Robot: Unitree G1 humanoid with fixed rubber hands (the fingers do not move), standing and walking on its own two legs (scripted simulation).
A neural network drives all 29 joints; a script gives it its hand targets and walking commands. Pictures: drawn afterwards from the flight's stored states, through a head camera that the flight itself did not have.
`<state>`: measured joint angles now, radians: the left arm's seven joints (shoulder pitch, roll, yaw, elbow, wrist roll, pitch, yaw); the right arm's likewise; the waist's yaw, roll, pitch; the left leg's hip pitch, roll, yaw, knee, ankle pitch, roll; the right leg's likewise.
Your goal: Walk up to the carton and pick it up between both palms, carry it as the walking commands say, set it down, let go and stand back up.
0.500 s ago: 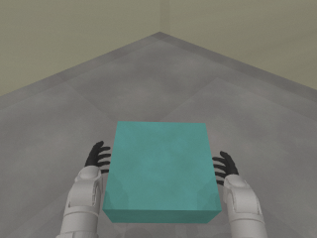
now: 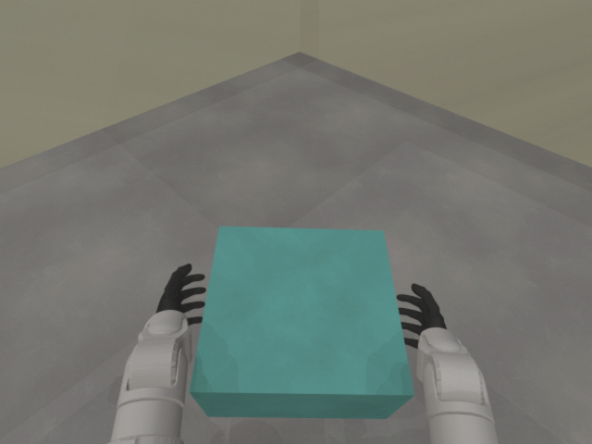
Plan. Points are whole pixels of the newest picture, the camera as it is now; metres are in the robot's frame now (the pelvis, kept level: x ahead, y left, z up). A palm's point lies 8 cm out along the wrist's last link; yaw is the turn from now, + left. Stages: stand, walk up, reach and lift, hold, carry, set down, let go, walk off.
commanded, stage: carry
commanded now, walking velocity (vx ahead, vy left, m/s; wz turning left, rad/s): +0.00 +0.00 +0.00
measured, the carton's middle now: (300, 319) +0.33 +0.01 -0.06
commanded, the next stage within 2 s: hold in 0.74 s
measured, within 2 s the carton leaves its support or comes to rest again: neither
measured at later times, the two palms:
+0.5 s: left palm (174, 312) +0.29 +0.18 +0.03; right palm (431, 327) +0.29 -0.18 +0.01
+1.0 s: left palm (169, 287) +0.31 +0.19 +0.06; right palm (432, 318) +0.29 -0.17 +0.04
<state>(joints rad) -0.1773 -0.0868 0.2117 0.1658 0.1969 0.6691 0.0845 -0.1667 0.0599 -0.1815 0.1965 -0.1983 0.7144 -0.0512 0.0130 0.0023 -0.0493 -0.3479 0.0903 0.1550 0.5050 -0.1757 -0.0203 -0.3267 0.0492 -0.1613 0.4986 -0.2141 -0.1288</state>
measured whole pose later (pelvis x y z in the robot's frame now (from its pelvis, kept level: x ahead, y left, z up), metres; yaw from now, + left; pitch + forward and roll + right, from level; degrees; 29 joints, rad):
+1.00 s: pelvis +0.01 +0.00 +0.01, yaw -10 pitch -1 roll +2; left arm -0.24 -0.03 0.28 0.28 0.17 0.60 0.02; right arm -0.21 0.14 -0.24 0.29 -0.22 0.62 -0.08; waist 0.15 -0.03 -0.07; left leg -0.14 0.03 -0.03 0.33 -0.17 0.03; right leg -0.19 0.12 0.02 0.34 -0.13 -0.12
